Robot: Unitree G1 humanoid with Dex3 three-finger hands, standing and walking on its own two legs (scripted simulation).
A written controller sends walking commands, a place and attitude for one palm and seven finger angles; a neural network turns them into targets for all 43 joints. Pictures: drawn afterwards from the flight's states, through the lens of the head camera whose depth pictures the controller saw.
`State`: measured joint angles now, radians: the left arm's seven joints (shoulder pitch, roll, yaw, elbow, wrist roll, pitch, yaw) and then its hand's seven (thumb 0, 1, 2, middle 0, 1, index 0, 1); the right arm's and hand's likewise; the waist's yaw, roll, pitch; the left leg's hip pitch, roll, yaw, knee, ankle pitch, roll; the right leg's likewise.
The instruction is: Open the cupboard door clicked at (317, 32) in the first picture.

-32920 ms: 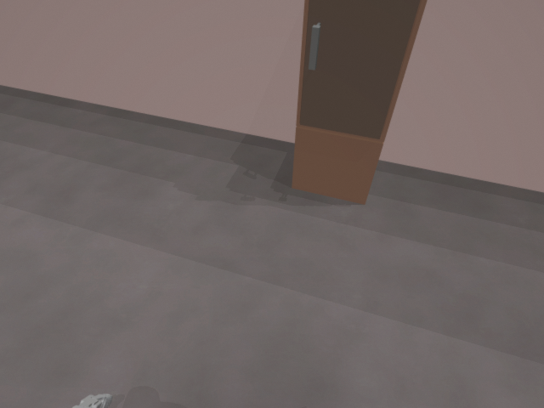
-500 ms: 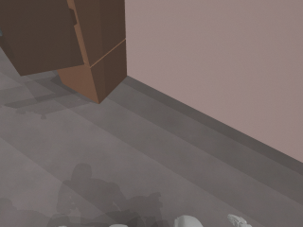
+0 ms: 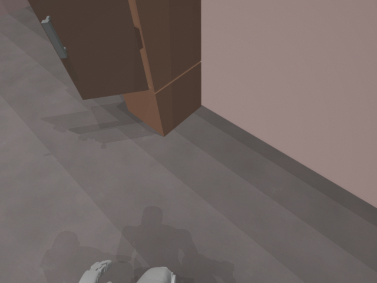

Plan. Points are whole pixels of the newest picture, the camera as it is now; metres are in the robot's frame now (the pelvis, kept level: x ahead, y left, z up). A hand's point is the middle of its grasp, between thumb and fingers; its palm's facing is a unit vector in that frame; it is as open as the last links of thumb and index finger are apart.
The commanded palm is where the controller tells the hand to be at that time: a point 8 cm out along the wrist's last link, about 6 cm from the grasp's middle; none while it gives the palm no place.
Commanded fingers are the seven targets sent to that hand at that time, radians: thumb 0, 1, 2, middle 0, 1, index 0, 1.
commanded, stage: turn to face it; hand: left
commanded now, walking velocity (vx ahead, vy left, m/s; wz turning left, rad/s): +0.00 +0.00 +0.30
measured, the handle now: (56, 37) +0.99 +0.55 +0.01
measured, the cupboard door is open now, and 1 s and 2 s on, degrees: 53 53 53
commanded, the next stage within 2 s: take the last steps up to it in 0.10 s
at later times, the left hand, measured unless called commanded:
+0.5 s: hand out of the picture +0.03 +0.25 -0.16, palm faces +0.20 -0.95 -0.22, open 7.4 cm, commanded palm none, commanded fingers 0.00 0.90 0.90 -0.20 -0.30 -0.20 -0.30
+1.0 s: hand out of the picture +0.07 +0.23 -0.16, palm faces +0.33 -0.93 -0.18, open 7.3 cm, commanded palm none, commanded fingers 0.00 0.90 0.90 -0.20 -0.30 -0.20 -0.30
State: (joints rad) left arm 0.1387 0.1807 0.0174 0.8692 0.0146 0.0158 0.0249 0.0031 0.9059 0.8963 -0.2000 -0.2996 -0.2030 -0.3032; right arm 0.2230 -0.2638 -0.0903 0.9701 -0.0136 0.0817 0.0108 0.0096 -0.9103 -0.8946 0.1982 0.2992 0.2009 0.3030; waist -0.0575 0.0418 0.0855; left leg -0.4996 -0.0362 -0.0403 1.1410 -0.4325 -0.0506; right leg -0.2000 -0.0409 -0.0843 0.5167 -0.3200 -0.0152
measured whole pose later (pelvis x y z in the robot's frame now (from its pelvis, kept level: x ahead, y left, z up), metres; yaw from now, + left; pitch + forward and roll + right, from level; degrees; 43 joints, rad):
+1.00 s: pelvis +0.16 +0.08 +0.01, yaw +16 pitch +0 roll +1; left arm 0.39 0.14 0.03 1.10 0.03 -0.06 0.00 0.00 0.92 0.90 -0.20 -0.30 -0.20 -0.30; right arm 0.23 -0.20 -0.06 1.04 -0.02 0.01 0.04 0.01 -0.91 -0.90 0.19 0.30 0.20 0.30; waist 0.03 -0.01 0.03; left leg -0.50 0.08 0.07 0.74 -0.20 -0.03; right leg -0.03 -0.10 -0.17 0.32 -0.29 0.04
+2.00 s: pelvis +0.46 +0.20 -0.01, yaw +12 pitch +0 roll -2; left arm 0.30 0.17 0.03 1.10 0.02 -0.03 0.02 -0.01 0.93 0.90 -0.20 -0.30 -0.20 -0.30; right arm 0.19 -0.18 -0.04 1.04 -0.02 -0.04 -0.01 0.01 -0.93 -0.90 0.19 0.30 0.20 0.30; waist 0.02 0.00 0.03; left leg -0.35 0.07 0.07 0.55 -0.14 -0.01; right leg -0.12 -0.02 -0.14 0.48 -0.34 0.01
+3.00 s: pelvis +0.45 +0.18 +0.00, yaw +11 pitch +0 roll +0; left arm 0.25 0.18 0.01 1.11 0.01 0.02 0.02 0.00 0.91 0.90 -0.20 -0.30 -0.20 -0.30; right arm 0.19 -0.16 -0.01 1.08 -0.01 0.00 -0.03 0.01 -0.93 -0.89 0.20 0.30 0.20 0.30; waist 0.02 -0.03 0.02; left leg -0.18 -0.01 0.07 0.45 -0.27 0.03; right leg -0.14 -0.05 -0.04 0.44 -0.29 0.03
